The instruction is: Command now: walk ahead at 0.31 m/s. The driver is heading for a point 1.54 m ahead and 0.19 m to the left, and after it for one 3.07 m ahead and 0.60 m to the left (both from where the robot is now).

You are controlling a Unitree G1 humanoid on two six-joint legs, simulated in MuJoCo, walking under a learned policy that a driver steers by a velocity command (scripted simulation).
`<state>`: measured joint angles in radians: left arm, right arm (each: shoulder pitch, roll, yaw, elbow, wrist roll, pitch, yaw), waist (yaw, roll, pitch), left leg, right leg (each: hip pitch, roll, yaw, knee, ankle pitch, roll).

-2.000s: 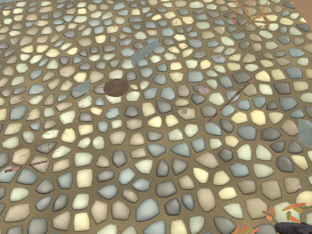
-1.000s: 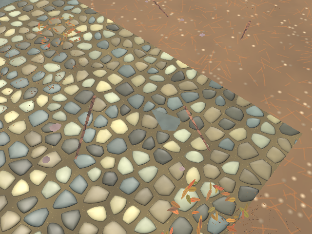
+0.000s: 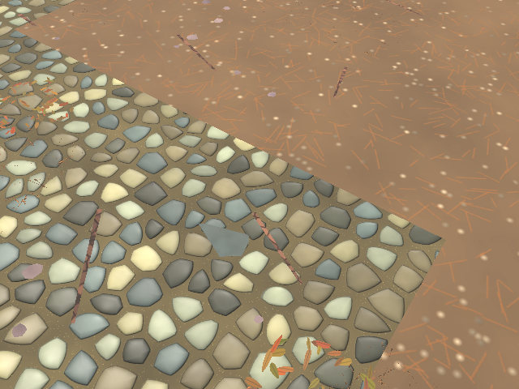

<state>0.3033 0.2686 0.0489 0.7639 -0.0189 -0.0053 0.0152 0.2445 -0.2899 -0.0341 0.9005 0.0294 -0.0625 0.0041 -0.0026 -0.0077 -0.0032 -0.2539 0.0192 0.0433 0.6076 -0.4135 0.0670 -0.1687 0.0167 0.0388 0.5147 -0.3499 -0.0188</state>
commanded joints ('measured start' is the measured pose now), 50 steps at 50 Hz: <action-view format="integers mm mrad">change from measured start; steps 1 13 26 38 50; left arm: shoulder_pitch -191 -291 117 -72 37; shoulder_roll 85 22 268 134 172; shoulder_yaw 18 6 75 37 35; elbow -109 -160 -51 26 103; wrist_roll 5 1 16 13 6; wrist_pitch -24 -81 -85 -116 -53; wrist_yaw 1 -47 -48 -31 -11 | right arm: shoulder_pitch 205 203 377 -45 27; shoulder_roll -119 -108 37 -53 -164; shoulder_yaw -39 -11 22 -14 -60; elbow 45 -11 -46 -164 -178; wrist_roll -15 -29 -38 -30 -16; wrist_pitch -35 -15 -6 -11 -38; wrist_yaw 15 -8 -13 -11 23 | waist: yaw -126 -77 75 -1 -90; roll -17 83 -253 -34 -40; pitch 26 96 -438 69 -120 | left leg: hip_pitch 306 282 -307 -376 79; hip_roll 51 161 -78 146 14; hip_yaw -99 -141 -107 -99 -20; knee -178 -467 656 266 -117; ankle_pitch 134 570 -116 361 348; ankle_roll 34 99 -37 -92 37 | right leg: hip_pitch -315 -578 685 -68 139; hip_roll -91 -86 -421 -186 -186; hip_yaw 112 -73 650 77 -5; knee -18 301 -83 -431 60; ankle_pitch -96 285 69 328 682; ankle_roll -77 26 -372 -237 -102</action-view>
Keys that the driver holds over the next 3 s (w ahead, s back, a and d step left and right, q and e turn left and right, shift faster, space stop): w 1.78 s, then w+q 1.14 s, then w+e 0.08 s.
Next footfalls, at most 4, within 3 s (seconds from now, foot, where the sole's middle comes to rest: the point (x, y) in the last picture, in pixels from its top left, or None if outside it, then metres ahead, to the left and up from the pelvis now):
0.50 right None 0.40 -0.10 -0.77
1.00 left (210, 329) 0.69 0.15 -0.77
1.56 right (288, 241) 1.00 -0.08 -0.77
2.12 left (217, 174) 1.29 0.16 -0.77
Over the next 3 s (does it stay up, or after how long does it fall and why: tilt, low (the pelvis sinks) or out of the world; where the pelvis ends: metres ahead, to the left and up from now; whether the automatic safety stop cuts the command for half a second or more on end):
stays up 1.59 0.17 0.01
